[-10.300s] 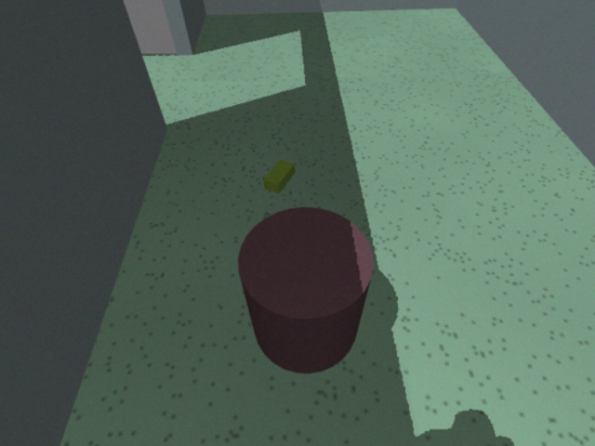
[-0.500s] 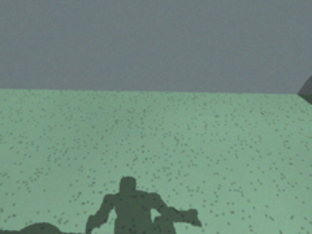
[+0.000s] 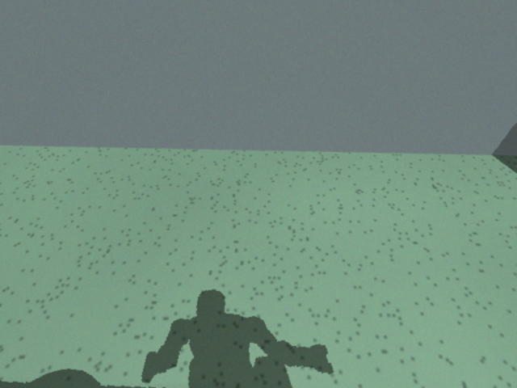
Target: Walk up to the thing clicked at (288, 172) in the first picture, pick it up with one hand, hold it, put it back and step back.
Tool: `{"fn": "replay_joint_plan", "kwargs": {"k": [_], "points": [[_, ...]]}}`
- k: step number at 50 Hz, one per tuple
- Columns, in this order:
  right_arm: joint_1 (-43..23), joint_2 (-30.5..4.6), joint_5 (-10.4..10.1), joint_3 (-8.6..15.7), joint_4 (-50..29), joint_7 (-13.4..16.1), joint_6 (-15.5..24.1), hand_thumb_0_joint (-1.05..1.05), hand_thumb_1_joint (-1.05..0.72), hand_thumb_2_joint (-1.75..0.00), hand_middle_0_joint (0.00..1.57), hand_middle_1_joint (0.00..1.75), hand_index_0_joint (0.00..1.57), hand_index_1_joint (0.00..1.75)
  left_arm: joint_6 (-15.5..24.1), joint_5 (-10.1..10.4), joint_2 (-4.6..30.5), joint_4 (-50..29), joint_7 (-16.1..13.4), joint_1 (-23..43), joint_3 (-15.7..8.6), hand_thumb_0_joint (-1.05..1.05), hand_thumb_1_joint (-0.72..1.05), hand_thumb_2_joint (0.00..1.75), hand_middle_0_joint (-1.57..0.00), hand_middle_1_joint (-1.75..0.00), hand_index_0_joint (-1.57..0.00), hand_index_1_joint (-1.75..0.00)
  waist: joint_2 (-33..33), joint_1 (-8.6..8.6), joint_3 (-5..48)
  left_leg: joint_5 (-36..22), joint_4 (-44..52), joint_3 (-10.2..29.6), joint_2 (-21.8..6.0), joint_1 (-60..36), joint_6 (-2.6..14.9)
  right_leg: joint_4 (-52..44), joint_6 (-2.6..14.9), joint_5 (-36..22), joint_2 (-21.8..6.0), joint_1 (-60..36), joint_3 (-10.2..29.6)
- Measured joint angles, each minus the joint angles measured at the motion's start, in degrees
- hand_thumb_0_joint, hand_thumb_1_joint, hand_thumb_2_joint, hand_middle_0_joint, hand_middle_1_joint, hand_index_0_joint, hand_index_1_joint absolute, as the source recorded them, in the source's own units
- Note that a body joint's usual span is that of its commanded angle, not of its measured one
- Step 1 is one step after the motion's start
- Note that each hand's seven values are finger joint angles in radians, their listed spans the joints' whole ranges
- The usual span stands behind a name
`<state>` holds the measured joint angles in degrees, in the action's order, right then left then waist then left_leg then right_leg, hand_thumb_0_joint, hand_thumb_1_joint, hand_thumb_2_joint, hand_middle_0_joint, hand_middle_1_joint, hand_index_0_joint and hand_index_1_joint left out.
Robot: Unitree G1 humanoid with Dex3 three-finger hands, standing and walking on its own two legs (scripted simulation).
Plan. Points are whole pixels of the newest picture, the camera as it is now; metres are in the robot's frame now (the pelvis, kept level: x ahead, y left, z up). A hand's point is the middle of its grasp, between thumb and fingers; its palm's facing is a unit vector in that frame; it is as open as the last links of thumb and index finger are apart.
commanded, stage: stand
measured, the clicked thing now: out of the picture -0.08 +1.42 -0.75
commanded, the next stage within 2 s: walk up in 0.08 s
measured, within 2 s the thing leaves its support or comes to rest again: neither
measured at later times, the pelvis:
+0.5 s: pelvis +0.09 +0.04 -0.02, yaw +18 degrees
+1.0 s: pelvis +0.22 -0.01 -0.02, yaw +35 degrees
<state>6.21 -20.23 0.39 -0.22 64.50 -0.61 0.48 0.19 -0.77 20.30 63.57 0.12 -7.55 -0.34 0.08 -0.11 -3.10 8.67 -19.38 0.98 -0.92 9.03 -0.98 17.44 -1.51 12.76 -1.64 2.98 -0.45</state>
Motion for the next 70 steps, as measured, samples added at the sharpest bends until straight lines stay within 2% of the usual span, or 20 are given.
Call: {"fn": "replay_joint_plan", "kwargs": {"k": [4, 8, 13, 15, 17, 18, 19, 21, 23, 31, 37, 38, 41, 43, 49, 56, 61, 65, 67, 70], "points": [[-0.01, 0.02, 0.00, 0.01, -0.10, 0.01, -0.03, 0.00, -0.90, -0.89, 0.20, 0.30, 0.20, 0.30, -0.06, 0.01, -0.02, 0.03, 0.04, 0.09, -0.05, 0.00, 0.90, 0.90, -0.20, -0.30, -0.20, -0.30, 0.01, -0.03, -0.05, 0.06, 0.08, 0.00, 0.08, -0.07, 0.02, 0.02, -0.01, 0.13, -0.08, -0.04, -0.01], [4.60, -0.55, 0.51, 2.01, -4.33, -1.89, -1.04, 0.00, -0.90, -0.89, 0.20, 0.30, 0.20, 0.30, 0.31, -1.12, 0.33, -3.72, 1.62, -1.02, -2.57, 0.00, 0.90, 0.90, -0.21, -0.30, -0.20, -0.30, -0.47, 0.32, 0.91, 5.43, -7.34, 2.90, 0.66, 3.52, 1.48, 4.60, 1.65, 5.86, -0.15, 0.85, -3.11], [8.99, -1.98, 1.41, 3.60, -7.06, -3.42, -2.49, 0.00, -0.90, -0.89, 0.20, 0.30, 0.20, 0.30, 1.44, -2.33, 1.68, -9.49, 2.13, -3.30, -5.21, 0.00, 0.90, 0.90, -0.21, -0.30, -0.21, -0.30, 0.80, -1.55, 0.89, 13.26, -22.68, -1.81, -1.16, 12.55, 2.12, 5.70, 0.43, 7.06, -2.32, -1.04, -8.05], [9.57, -2.57, 1.14, 4.26, -8.82, -4.00, -1.94, 0.00, -0.90, -0.89, 0.20, 0.30, 0.20, 0.30, 1.31, -2.53, 2.71, -10.61, 2.38, -4.40, -5.63, 0.00, 0.90, 0.90, -0.21, -0.30, -0.20, -0.30, 1.46, -1.81, -0.32, 12.60, -21.03, -2.69, -2.41, 13.64, 2.25, 6.63, -0.44, 8.73, -3.36, -2.45, -9.57], [10.02, -3.25, 0.95, 5.10, -11.01, -4.11, -0.62, 0.00, -0.90, -0.89, 0.20, 0.30, 0.20, 0.30, 0.59, -2.48, 4.01, -11.34, 2.65, -5.38, -5.83, 0.00, 0.90, 0.90, -0.21, -0.30, -0.20, -0.30, 2.55, -1.50, -1.59, 6.84, -16.39, -3.35, -2.32, 12.85, 2.37, 12.48, -0.77, 12.65, -5.42, -1.82, -10.58], [10.00, -3.64, 1.03, 5.66, -12.14, -3.76, 0.23, 0.00, -0.90, -0.89, 0.20, 0.30, 0.20, 0.30, 0.04, -2.30, 4.45, -11.58, 2.65, -5.75, -5.99, 0.00, 0.90, 0.90, -0.21, -0.30, -0.20, -0.30, 3.37, -1.23, -2.43, 3.39, -16.93, -3.73, -1.28, 12.76, 2.15, 19.41, 0.39, 14.67, -7.16, 0.44, -9.90], [9.97, -3.88, 1.17, 6.07, -13.19, -3.19, 0.93, 0.00, -0.90, -0.89, 0.20, 0.30, 0.20, 0.30, -0.76, -2.17, 4.61, -11.60, 2.65, -5.71, -6.08, 0.00, 0.90, 0.90, -0.20, -0.30, -0.20, -0.30, 3.78, -0.55, -3.18, 4.19, -18.93, -3.52, -0.30, 13.22, 2.05, 27.62, 1.31, 16.75, -7.10, 3.72, -6.90], [10.62, -3.54, 0.56, 6.02, -14.42, -2.37, 1.33, 0.00, -0.90, -0.89, 0.20, 0.30, 0.20, 0.30, -2.17, -1.84, 5.06, -11.89, 3.09, -5.11, -5.58, 0.01, 0.90, 0.90, -0.20, -0.30, -0.20, -0.30, 4.27, 0.95, -3.53, 5.66, -19.25, -1.82, 1.46, 12.96, 2.51, 40.21, 2.57, 18.16, -4.11, 10.26, -0.99], [11.74, -2.79, 0.19, 5.14, -15.21, -1.71, 1.23, 0.00, -0.90, -0.89, 0.20, 0.30, 0.20, 0.30, -2.29, -1.31, 5.50, -13.16, 3.46, -4.89, -5.17, 0.01, 0.90, 0.90, -0.20, -0.30, -0.20, -0.30, 5.08, 0.92, -3.52, 5.27, -16.31, -0.61, 2.54, 10.80, 2.71, 45.44, 3.30, 15.72, -2.93, 15.58, 1.17], [16.66, -1.05, 0.91, 2.88, -18.57, 0.14, 3.30, 0.00, -0.90, -0.89, 0.20, 0.30, 0.20, 0.30, -2.67, -1.56, 5.98, -17.02, 4.36, -6.26, -5.56, 0.01, 0.90, 0.90, -0.20, -0.30, -0.20, -0.30, 5.41, -0.10, -1.80, 6.31, -11.06, 5.52, 3.25, 4.47, 1.06, 33.37, 2.08, 7.46, -3.65, 24.05, 2.93], [15.86, -3.30, 0.91, 2.83, -21.42, 1.37, 1.95, 0.00, -0.89, -0.89, 0.21, 0.30, 0.20, 0.30, -2.16, -1.01, 5.46, -18.13, 3.16, -6.53, -5.70, 0.00, 0.90, 0.90, -0.20, -0.30, -0.20, -0.30, 2.54, -0.35, -2.07, 13.49, -20.21, 10.99, 2.28, 7.02, -1.83, 20.66, 3.57, 1.13, -1.66, 20.34, 1.05], [14.96, -4.06, 0.62, 3.05, -21.56, 1.73, 1.46, 0.00, -0.89, -0.89, 0.21, 0.30, 0.20, 0.30, -1.81, -1.22, 4.83, -18.20, 2.78, -6.25, -5.74, 0.00, 0.90, 0.90, -0.20, -0.30, -0.20, -0.30, 1.19, -0.70, -2.53, 14.88, -23.51, 11.64, 1.69, 8.34, -1.33, 21.29, 2.39, 1.04, -0.93, 20.31, 0.16], [11.70, -4.95, 0.21, 3.57, -20.90, 3.23, 0.04, 0.00, -0.90, -0.89, 0.20, 0.30, 0.20, 0.30, -1.90, -1.42, 3.02, -18.50, 2.43, -4.87, -4.72, 0.00, 0.90, 0.90, -0.20, -0.30, -0.20, -0.30, -0.07, -0.88, -3.94, 22.34, -38.60, 7.53, 2.63, 14.64, 0.93, 24.16, 1.53, 3.77, -2.17, 20.31, -2.42], [10.20, -5.69, -0.05, 3.68, -20.47, 3.08, -0.04, 0.00, -0.90, -0.89, 0.20, 0.30, 0.20, 0.30, -1.81, -1.30, 1.58, -18.55, 2.21, -4.18, -3.82, 0.01, 0.90, 0.90, -0.20, -0.30, -0.20, -0.30, -0.38, -1.46, -4.51, 22.60, -44.68, 3.66, 2.90, 17.32, 1.44, 22.78, 1.92, 3.78, -3.22, 18.89, -3.52], [7.70, -5.55, 0.02, 3.63, -20.17, 0.81, -0.07, 0.00, -0.90, -0.89, 0.20, 0.30, 0.20, 0.30, -0.42, -1.33, 1.26, -18.87, 1.75, -5.22, -2.37, 0.00, 0.90, 0.90, -0.21, -0.30, -0.20, -0.30, 0.37, -2.82, -4.22, 20.62, -34.94, -1.14, 1.85, 16.53, 1.67, 20.67, 2.80, 4.41, -4.57, 16.95, -6.62], [5.95, -3.99, 0.62, 3.47, -19.82, 0.33, 0.13, 0.00, -0.90, -0.89, 0.20, 0.30, 0.20, 0.30, -1.22, 0.12, 4.17, -17.87, 0.97, -5.96, -2.30, 0.00, 0.90, 0.90, -0.21, -0.30, -0.21, -0.30, 2.96, -2.65, -4.44, 10.20, -20.39, -1.88, 3.19, 10.80, 2.62, 27.88, 1.47, 9.65, -7.66, 18.24, -9.35], [5.59, -3.22, 0.45, 2.46, -19.51, 0.71, 0.28, 0.00, -0.90, -0.89, 0.20, 0.30, 0.20, 0.30, -2.36, 1.17, 4.17, -15.77, 0.12, -4.70, -2.58, 0.01, 0.90, 0.90, -0.20, -0.30, -0.20, -0.30, 2.11, -1.90, -4.29, 11.60, -23.17, 0.94, 3.18, 11.87, 2.35, 36.95, 2.05, 19.33, -2.91, 20.04, -2.70], [4.56, -3.09, 0.00, 1.86, -19.20, 0.91, -0.46, 0.00, -0.90, -0.89, 0.20, 0.30, 0.20, 0.30, -0.93, 1.27, 3.82, -15.08, -0.15, -4.50, -2.53, 0.01, 0.90, 0.90, -0.20, -0.30, -0.20, -0.30, 0.63, -1.78, -3.78, 11.89, -24.46, 2.70, 2.65, 12.87, 1.36, 28.07, 2.95, 13.73, -1.92, 16.48, -1.68], [3.50, -3.42, -0.40, 2.12, -18.86, 0.79, -1.39, 0.00, -0.90, -0.89, 0.20, 0.30, 0.20, 0.30, 0.22, 0.50, 3.12, -14.53, -0.43, -4.44, -2.33, 0.01, 0.90, 0.90, -0.20, -0.30, -0.20, -0.30, -1.47, -1.60, -4.14, 12.31, -27.20, 4.29, 1.91, 13.94, 1.20, 25.16, 1.21, 9.45, -1.01, 14.88, -2.90], [2.50, -3.07, -0.25, 2.54, -18.00, 0.84, -2.83, 0.00, -0.90, -0.89, 0.20, 0.30, 0.20, 0.30, 1.11, -0.22, 2.75, -14.34, -0.46, -4.93, -1.59, 0.00, 0.90, 0.90, -0.21, -0.30, -0.20, -0.30, -1.35, -1.88, -4.20, 20.60, -36.25, 5.05, 4.12, 16.56, 1.89, 25.25, 0.95, 9.99, -2.50, 14.45, -3.24]]}}
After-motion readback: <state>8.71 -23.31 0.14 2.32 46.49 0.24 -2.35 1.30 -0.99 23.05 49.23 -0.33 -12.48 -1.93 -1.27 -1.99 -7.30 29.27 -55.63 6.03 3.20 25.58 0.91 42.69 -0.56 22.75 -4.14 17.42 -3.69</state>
